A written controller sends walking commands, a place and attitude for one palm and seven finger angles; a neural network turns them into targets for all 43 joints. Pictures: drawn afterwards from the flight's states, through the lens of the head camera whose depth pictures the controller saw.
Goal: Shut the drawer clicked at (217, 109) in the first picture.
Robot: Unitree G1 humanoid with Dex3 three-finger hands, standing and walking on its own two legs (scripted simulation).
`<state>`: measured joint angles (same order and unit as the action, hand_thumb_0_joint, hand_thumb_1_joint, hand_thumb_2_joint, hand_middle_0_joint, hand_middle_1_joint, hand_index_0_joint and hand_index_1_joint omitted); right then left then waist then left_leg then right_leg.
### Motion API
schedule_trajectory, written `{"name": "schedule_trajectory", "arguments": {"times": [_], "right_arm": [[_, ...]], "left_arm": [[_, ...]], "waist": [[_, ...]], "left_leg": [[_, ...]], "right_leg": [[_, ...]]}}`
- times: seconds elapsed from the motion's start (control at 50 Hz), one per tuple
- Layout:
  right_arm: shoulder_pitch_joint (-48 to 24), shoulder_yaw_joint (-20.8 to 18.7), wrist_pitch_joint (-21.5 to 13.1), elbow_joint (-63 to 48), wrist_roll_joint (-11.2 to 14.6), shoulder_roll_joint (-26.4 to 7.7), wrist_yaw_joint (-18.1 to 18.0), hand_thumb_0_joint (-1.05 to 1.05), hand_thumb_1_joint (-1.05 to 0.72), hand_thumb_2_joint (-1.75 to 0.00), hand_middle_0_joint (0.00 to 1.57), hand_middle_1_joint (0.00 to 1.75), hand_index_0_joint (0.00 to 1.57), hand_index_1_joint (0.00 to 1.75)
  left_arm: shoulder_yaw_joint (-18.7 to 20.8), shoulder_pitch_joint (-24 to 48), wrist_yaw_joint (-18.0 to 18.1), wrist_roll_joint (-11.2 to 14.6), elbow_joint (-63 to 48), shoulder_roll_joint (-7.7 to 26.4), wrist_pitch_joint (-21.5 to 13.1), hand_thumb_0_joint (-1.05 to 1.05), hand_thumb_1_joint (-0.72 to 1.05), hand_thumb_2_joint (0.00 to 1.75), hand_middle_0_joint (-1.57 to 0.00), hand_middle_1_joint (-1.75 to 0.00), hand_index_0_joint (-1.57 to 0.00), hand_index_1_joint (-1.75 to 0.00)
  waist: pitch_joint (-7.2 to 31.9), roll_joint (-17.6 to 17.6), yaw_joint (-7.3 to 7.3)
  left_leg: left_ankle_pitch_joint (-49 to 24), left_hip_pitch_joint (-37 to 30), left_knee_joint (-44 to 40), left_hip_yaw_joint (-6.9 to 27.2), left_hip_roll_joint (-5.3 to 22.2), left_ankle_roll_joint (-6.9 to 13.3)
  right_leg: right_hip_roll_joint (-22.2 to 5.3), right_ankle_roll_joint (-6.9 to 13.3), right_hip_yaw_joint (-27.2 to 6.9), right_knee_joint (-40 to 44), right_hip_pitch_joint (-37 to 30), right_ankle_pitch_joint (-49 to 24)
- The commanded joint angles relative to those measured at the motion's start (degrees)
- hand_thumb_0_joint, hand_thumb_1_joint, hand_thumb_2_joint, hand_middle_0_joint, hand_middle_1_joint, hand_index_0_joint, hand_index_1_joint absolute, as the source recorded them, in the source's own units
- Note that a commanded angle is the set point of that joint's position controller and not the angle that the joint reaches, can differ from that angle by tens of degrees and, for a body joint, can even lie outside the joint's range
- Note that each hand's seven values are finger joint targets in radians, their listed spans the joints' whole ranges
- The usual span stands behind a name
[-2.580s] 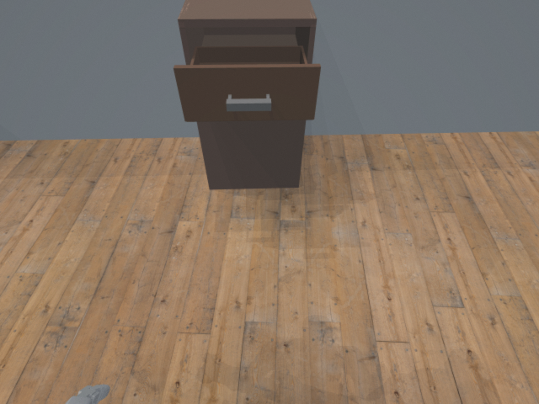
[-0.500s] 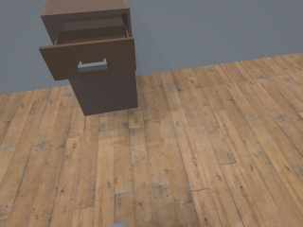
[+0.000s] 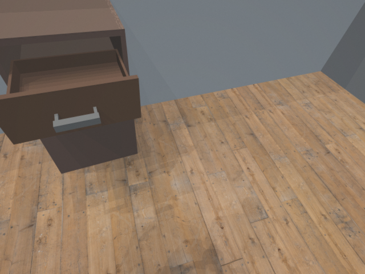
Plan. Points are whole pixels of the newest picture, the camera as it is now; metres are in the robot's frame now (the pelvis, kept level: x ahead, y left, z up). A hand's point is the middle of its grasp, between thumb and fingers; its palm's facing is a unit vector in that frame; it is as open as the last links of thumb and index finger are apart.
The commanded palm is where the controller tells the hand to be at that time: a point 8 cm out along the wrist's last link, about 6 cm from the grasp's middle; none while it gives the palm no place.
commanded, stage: walk to a spot facing it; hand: left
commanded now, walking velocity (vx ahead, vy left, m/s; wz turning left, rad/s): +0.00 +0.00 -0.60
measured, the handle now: (77, 117) +0.53 +0.39 -0.05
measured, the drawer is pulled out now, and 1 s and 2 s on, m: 0.29 0.29 0.29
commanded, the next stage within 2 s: turn to face it in 0.28 s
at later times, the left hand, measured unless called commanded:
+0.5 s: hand (146, 230) +0.25 +0.11 -0.15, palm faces -0.27 -0.93 -0.24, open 7.4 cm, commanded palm none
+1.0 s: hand out of the picture +0.11 +0.21 -0.18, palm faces +0.09 -0.97 -0.22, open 7.4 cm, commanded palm none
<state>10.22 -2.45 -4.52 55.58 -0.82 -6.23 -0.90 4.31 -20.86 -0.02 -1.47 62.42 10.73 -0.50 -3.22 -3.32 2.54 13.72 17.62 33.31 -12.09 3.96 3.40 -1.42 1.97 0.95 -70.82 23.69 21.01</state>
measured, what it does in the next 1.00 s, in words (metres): steps on the spot: right foot, then left foot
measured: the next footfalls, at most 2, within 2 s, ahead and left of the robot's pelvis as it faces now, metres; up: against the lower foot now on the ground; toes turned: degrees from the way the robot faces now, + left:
right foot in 0.44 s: +0.14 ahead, -0.14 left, +0.00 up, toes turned -21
left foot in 0.88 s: +0.12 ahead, +0.09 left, +0.00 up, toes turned +6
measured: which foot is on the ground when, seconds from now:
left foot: down 0.00-0.44, up 0.46-0.86, down 0.88-1.00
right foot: up 0.00-0.42, down 0.44-0.88, up 0.90-1.00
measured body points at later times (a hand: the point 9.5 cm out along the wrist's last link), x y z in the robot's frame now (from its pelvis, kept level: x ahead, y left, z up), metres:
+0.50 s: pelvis +0.08 -0.03 -0.01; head +0.10 -0.06 +0.44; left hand +0.26 +0.16 -0.14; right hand -0.01 -0.24 -0.18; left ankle +0.05 +0.09 -0.69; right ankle +0.10 -0.12 -0.73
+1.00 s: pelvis +0.06 -0.01 +0.00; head +0.09 +0.02 +0.45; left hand +0.11 +0.26 -0.16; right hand +0.12 -0.26 -0.13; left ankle +0.08 +0.08 -0.73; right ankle +0.07 -0.14 -0.66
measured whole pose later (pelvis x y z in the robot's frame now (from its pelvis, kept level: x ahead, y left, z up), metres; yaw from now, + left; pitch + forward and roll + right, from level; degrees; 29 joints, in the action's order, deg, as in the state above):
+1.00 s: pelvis +0.06 -0.01 +0.00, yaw +2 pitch +0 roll -2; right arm 13.8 -3.1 1.4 54.5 -1.6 -10.3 -0.5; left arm 5.3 -11.5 1.1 -1.2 56.4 14.1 4.5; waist -3.7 -2.3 -0.3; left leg 16.8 17.2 33.8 -4.7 1.3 2.9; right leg -4.5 -2.8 6.0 -60.4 28.2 24.3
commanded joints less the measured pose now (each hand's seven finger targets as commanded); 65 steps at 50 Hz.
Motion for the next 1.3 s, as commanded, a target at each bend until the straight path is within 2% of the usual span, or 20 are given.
{"name": "schedule_trajectory", "arguments": {"times": [0.0,0.18,0.3,0.36,0.38,0.4,0.42,0.44,0.52,0.6,0.74,0.82,0.84,0.86,0.88,0.94,1.0,1.14,1.22,1.28], "right_arm": [[6.85,-0.52,-0.83,0.28,0.01,-7.06,-1.14,0.00,-0.90,-0.90,0.20,0.30,0.20,0.30],[9.36,-1.50,1.25,-0.63,-0.51,-10.78,-1.00,0.00,-0.90,-0.90,0.20,0.30,0.20,0.30],[11.17,-2.38,3.03,-0.71,-1.03,-12.67,-0.49,0.00,-0.90,-0.90,0.20,0.30,0.20,0.30],[10.98,-2.64,3.53,-1.17,-1.04,-13.40,-0.29,0.00,-0.90,-0.90,0.20,0.30,0.20,0.30],[11.11,-2.39,3.54,-0.90,-0.73,-12.83,-0.13,0.00,-0.90,-0.90,0.20,0.30,0.20,0.30],[12.84,-1.67,3.60,-1.17,-0.06,-9.67,0.36,0.00,-0.90,-0.90,0.20,0.30,0.20,0.30],[10.10,-0.51,3.89,-2.70,0.31,-6.53,0.12,0.00,-0.90,-0.90,0.20,0.30,0.20,0.30],[9.38,-0.56,4.69,-2.19,0.63,-7.12,-0.58,0.00,-0.90,-0.90,0.20,0.30,0.20,0.30],[11.72,-0.05,5.97,2.36,0.20,-5.09,-0.33,0.00,-0.90,-0.90,0.20,0.30,0.20,0.30],[10.33,-0.56,6.78,2.59,0.24,-5.39,-0.10,0.00,-0.90,-0.90,0.20,0.30,0.20,0.30],[5.74,-1.20,6.57,-1.15,-0.06,-5.54,0.71,0.00,-0.90,-0.90,0.20,0.30,0.20,0.30],[10.09,-1.74,6.11,-1.52,-0.31,-7.19,1.02,0.00,-0.90,-0.90,0.20,0.30,0.20,0.30],[11.95,-2.66,5.70,-1.74,-0.63,-11.84,0.86,0.00,-0.90,-0.90,0.20,0.30,0.20,0.30],[13.66,-3.79,5.52,-2.53,-1.04,-16.97,0.27,0.00,-0.90,-0.90,0.20,0.30,0.20,0.30],[13.32,-3.98,5.62,-2.12,-1.15,-17.97,0.01,0.00,-0.90,-0.90,0.20,0.30,0.20,0.30],[4.07,-3.16,4.84,-4.41,-0.77,-15.33,-0.60,0.00,-0.90,-0.90,0.20,0.30,0.20,0.30],[2.78,-3.06,4.57,-5.35,-0.31,-15.69,-0.57,0.00,-0.90,-0.90,0.20,0.30,0.20,0.30],[5.29,-3.92,5.57,-4.68,-0.47,-17.36,-0.10,0.00,-0.90,-0.90,0.20,0.30,0.20,0.30],[3.19,-4.28,6.17,-5.62,-0.67,-18.07,0.18,0.00,-0.90,-0.90,0.20,0.30,0.20,0.30],[0.06,-4.42,6.56,-6.93,-0.40,-17.75,0.52,0.00,-0.90,-0.90,0.20,0.30,0.20,0.30]], "left_arm": [[0.88,-3.97,-0.92,-0.05,-3.71,-0.38,0.69,0.00,0.90,0.90,-0.20,-0.30,-0.20,-0.30],[0.86,7.54,-1.49,-0.08,-9.73,1.08,3.11,0.00,0.90,0.90,-0.20,-0.30,-0.20,-0.30],[0.58,14.18,-1.27,0.07,-13.38,2.28,2.73,0.00,0.90,0.90,-0.20,-0.30,-0.20,-0.30],[0.68,12.04,-1.02,-0.07,-13.57,3.09,1.83,0.00,0.90,0.90,-0.20,-0.30,-0.20,-0.30],[0.73,7.45,-0.62,-0.32,-12.24,3.89,1.06,0.00,0.90,0.90,-0.20,-0.30,-0.20,-0.30],[1.57,2.79,0.34,-0.96,-10.78,9.10,-0.18,0.00,0.90,0.90,-0.20,-0.30,-0.20,-0.30],[2.14,-1.60,0.85,0.10,-9.08,13.16,-0.44,0.00,0.90,0.90,-0.20,-0.30,-0.20,-0.30],[1.43,-0.28,1.37,0.71,-8.78,11.88,-0.32,0.00,0.90,0.90,-0.20,-0.30,-0.20,-0.30],[-0.65,11.58,2.35,0.40,-10.06,6.18,-0.76,0.00,0.90,0.90,-0.20,-0.30,-0.20,-0.30],[0.03,11.06,2.41,0.21,-9.70,7.01,-0.28,0.00,0.90,0.90,-0.20,-0.30,-0.20,-0.30],[1.60,9.08,2.49,-0.23,-10.03,8.57,0.64,0.00,0.90,0.90,-0.20,-0.30,-0.20,-0.30],[1.72,9.98,2.10,0.54,-10.67,8.20,1.54,0.00,0.90,0.90,-0.20,-0.30,-0.20,-0.30],[1.48,9.63,1.78,0.91,-11.95,5.64,2.03,0.00,0.90,0.90,-0.20,-0.30,-0.20,-0.30],[0.71,13.61,1.42,0.92,-14.56,3.51,2.27,0.00,0.90,0.90,-0.20,-0.30,-0.20,-0.30],[1.00,15.22,1.17,0.30,-15.13,5.10,2.47,0.00,0.90,0.90,-0.20,-0.30,-0.20,-0.30],[1.71,13.49,0.57,0.11,-12.76,5.62,2.59,0.00,0.90,0.90,-0.20,-0.30,-0.20,-0.30],[1.70,10.49,0.43,0.44,-10.94,6.26,2.59,0.00,0.90,0.90,-0.20,-0.30,-0.20,-0.30],[1.40,12.39,1.19,0.83,-12.46,6.98,2.75,0.00,0.90,0.90,-0.20,-0.30,-0.20,-0.30],[0.94,10.64,1.50,1.12,-12.89,6.83,2.41,0.00,0.90,0.90,-0.20,-0.30,-0.20,-0.30],[1.11,5.47,1.85,1.32,-12.06,7.39,1.82,0.00,0.90,0.90,-0.20,-0.30,-0.20,-0.30]], "waist": [[2.07,8.03,0.01],[1.02,10.74,-2.50],[-0.44,10.62,-4.85],[2.03,8.71,-3.64],[5.09,6.09,-1.32],[10.32,-5.93,0.24],[14.01,-13.16,1.46],[14.65,-6.95,0.68],[6.42,-2.64,-4.35],[1.56,-2.15,-3.51],[3.12,-2.82,-1.57],[5.94,2.17,-4.44],[5.79,15.51,-5.32],[2.95,25.55,-7.31],[3.94,17.28,-6.85],[3.75,13.74,-3.30],[5.17,8.67,-2.76],[5.01,11.78,-4.90],[6.30,13.25,-4.21],[6.74,13.10,-1.83]], "left_leg": [[-23.77,-3.91,-18.60,8.76,15.05,3.32],[-29.00,-11.83,-15.91,0.00,15.88,4.78],[-24.63,-12.77,-12.41,-0.95,19.22,4.51],[-24.97,-12.21,-5.02,-2.50,18.82,2.15],[-24.35,-9.78,2.23,-3.75,16.63,0.19],[-10.24,2.70,16.17,-6.31,11.21,-3.31],[22.15,10.60,28.28,-2.19,3.06,-5.91],[23.60,9.45,31.85,6.57,3.38,-5.12],[12.61,5.58,30.04,10.33,3.00,-5.52],[12.31,5.79,25.21,8.72,1.79,-6.25],[13.99,5.30,14.82,6.61,1.74,-5.91],[0.45,-6.21,-3.91,6.52,1.22,-4.80],[-4.90,-9.56,-12.26,21.23,9.79,-0.67],[-17.92,-9.76,-18.53,37.67,20.92,6.67],[-17.14,-8.54,-17.96,35.45,22.18,9.71],[-11.78,-6.08,-16.93,27.34,13.60,5.87],[-13.94,-7.86,-16.28,23.62,9.52,4.86],[-10.97,-10.83,-15.85,29.90,9.01,6.73],[-13.37,-7.75,-13.89,32.93,7.88,6.78],[-10.57,-0.93,-11.04,32.94,5.12,4.57]], "right_leg": [[-3.63,-1.93,-0.97,-2.20,6.57,-6.67],[-4.14,-4.04,2.81,15.95,9.97,-8.50],[-3.04,-3.17,4.98,25.84,5.06,-2.34],[-1.21,-1.87,6.24,33.78,-2.78,-3.48],[-0.86,-1.24,5.58,40.96,-10.97,-10.49],[-11.09,2.34,-7.49,44.79,-24.73,-26.59],[-22.26,8.86,-19.05,46.06,-28.35,-52.33],[-21.92,11.97,-13.78,46.70,-25.66,-53.19],[-16.01,7.57,-2.83,52.03,-12.38,-33.86],[-17.26,7.96,0.72,54.24,-10.39,-28.34],[-20.86,7.94,1.53,52.30,-13.45,-19.95],[-18.14,1.64,7.90,41.36,-8.11,-12.54],[-11.75,-2.57,11.01,30.65,0.75,-1.03],[-4.42,-6.06,9.57,17.34,11.31,15.42],[-4.96,-4.82,2.92,9.16,11.02,12.95],[-4.79,-5.45,-1.09,3.89,11.55,1.97],[-3.58,-6.47,-0.38,6.05,9.03,-1.82],[-2.02,-7.21,-0.92,18.19,6.17,2.74],[0.08,-6.11,-0.83,27.52,-1.35,4.24],[1.23,-5.30,-0.08,39.40,-12.03,-2.72]]}}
